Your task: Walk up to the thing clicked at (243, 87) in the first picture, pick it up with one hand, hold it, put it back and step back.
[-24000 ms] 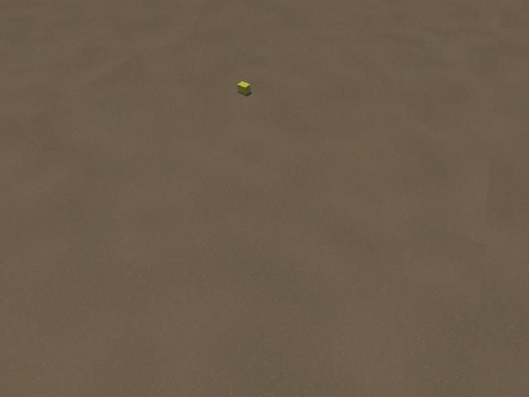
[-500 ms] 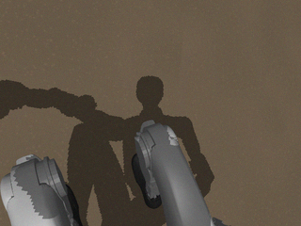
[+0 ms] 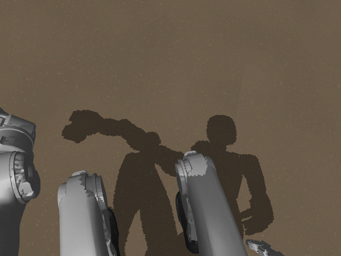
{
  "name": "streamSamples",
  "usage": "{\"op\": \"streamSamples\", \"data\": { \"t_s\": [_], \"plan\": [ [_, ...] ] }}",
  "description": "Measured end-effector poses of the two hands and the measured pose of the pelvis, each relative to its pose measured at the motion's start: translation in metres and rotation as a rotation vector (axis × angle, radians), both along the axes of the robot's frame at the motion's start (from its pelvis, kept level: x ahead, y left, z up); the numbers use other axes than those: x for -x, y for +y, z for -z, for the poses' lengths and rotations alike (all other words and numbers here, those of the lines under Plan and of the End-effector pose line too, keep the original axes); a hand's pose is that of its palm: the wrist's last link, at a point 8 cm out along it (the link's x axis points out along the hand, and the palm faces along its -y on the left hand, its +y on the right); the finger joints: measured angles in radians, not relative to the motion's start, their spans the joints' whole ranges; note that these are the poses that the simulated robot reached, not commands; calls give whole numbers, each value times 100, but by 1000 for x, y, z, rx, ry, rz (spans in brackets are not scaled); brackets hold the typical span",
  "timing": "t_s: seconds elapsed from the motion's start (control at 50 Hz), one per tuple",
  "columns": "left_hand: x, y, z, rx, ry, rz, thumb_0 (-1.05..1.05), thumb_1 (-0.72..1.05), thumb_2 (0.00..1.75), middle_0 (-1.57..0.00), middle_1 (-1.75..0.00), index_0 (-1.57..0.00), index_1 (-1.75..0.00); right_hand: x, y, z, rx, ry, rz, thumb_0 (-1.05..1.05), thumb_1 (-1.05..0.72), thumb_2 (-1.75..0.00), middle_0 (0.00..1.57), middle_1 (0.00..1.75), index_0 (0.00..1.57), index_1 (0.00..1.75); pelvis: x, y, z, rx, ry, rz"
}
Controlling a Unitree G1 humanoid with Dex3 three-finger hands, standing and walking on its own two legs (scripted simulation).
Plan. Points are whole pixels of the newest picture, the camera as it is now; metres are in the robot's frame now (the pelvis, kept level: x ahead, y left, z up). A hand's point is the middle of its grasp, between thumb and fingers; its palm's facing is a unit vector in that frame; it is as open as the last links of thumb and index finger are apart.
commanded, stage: lift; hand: left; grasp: from above
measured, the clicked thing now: (10, 132) +0.44 +0.32 -0.15
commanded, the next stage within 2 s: hold in 1.22 s
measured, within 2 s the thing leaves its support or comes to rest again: neither
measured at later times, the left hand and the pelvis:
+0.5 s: hand out of the picture +0.37 +0.28 +0.07, palm faces -0.19 -0.39 -0.90, open 8.4 cm; pelvis +0.01 -0.01 +0.17, yaw +3 degrees
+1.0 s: hand out of the picture +0.38 +0.25 +0.23, palm faces -0.20 -0.41 -0.89, open 8.5 cm; pelvis +0.06 -0.01 +0.31, yaw +5 degrees
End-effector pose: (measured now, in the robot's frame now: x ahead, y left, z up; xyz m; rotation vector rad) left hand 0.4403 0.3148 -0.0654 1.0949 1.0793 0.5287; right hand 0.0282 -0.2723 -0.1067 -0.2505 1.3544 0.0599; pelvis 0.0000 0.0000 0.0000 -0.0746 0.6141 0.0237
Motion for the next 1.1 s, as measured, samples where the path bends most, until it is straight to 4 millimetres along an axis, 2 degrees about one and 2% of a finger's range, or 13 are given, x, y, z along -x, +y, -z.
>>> {"op": "streamSamples", "data": {
  "t_s": [0.12,0.22,0.4,0.58,0.7,0.8,0.96,1.1],
  "plan": [
    [13,0,-41,-12,-16,45,-1,20,26,-92,-31,-93,-29,-26,0,-17,6,-85,22,1,-92,-90,20,30,20,30,1,0,-26,-6,-4,-6],
    [32,-3,-79,-12,-11,43,-1,21,25,-92,-30,-93,-27,-49,5,-44,8,-144,30,1,-92,-90,20,30,20,30,0,-1,-59,-14,-15,-12],
    [61,-15,-153,-25,19,38,-2,20,25,-93,-29,-94,-27,-87,8,-111,37,-241,35,1,-91,-90,20,30,20,30,-6,-6,-128,-30,-54,-25],
    [67,-39,-232,-1,27,56,-2,20,28,-92,-29,-92,-28,-115,3,-187,64,-313,74,1,-91,-90,20,30,20,30,-23,-12,-200,-46,-145,-33],
    [62,-49,-285,-20,37,54,-2,20,31,-90,-31,-90,-31,-123,-1,-234,71,-338,97,1,-90,-90,20,30,20,30,-38,-16,-243,-55,-205,-38],
    [60,-57,-315,-19,52,29,-2,20,32,-89,-32,-88,-32,-124,-3,-262,75,-336,101,1,-90,-90,20,30,20,30,-48,-18,-270,-58,-243,-45],
    [57,-61,-348,-3,61,7,-2,21,32,-86,-34,-86,-34,-120,0,-289,62,-295,102,1,-90,-90,20,30,20,30,-59,-16,-302,-65,-290,-50],
    [59,-58,-374,-3,59,-11,-2,22,33,-85,-36,-84,-36,-119,8,-308,43,-265,99,1,-90,-90,20,30,20,30,-66,-12,-325,-71,-330,-53]
  ]
}}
